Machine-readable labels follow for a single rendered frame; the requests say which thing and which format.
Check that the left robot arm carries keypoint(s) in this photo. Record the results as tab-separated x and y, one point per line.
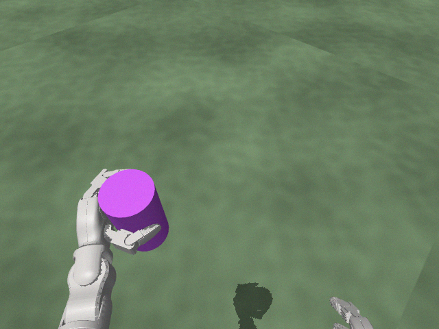
90	282

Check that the can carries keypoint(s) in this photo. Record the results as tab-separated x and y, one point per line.
130	200

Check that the left robot hand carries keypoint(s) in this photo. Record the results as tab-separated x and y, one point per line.
93	226

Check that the right robot hand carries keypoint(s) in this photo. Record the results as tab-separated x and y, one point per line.
350	314

